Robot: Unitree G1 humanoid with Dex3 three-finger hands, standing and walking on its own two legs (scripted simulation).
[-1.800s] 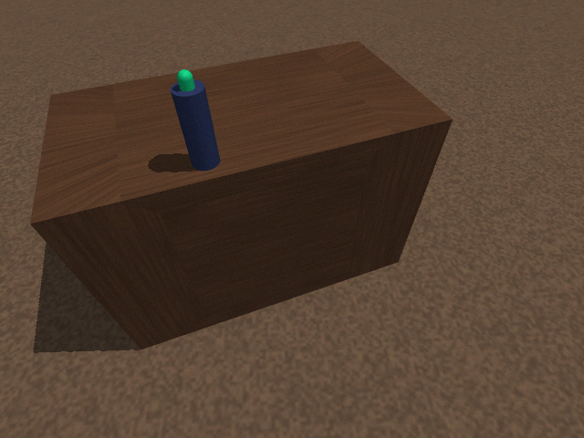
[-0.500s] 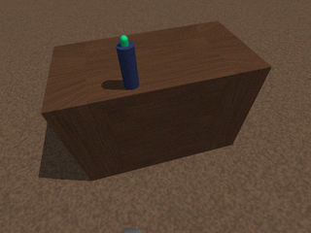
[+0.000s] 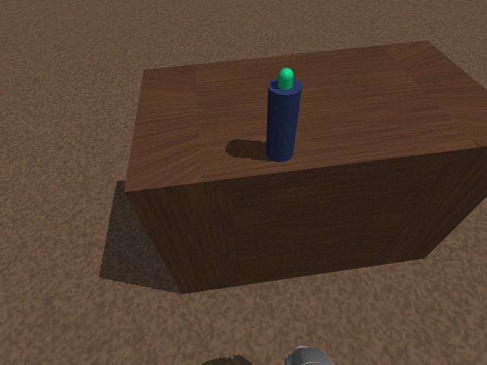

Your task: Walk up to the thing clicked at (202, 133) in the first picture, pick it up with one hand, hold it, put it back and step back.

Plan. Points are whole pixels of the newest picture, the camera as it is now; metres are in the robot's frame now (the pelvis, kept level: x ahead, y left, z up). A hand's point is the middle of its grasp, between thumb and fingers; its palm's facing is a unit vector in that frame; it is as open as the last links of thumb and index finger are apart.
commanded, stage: walk up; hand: right
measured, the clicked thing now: (282, 116) +0.61 -0.09 +0.05
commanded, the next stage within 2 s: none
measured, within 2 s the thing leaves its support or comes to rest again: neither
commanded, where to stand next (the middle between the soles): +0.21 +0.08 m, yaw +4 degrees
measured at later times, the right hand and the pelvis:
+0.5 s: hand (333, 307) +0.24 -0.16 -0.15, palm faces -0.19 +0.90 -0.40, open 7.4 cm; pelvis +0.12 +0.10 -0.02, yaw +7 degrees
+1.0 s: hand (326, 301) +0.26 -0.16 -0.16, palm faces -0.09 +0.90 -0.42, open 7.4 cm; pelvis +0.13 +0.11 -0.02, yaw +4 degrees
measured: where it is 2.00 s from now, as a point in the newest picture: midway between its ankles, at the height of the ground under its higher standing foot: outside the picture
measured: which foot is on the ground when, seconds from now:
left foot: down 0.00-0.06, up 0.08-0.44, down 0.46-1.00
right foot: up 0.00-0.02, down 0.04-0.48, up 0.50-0.92, down 0.94-1.00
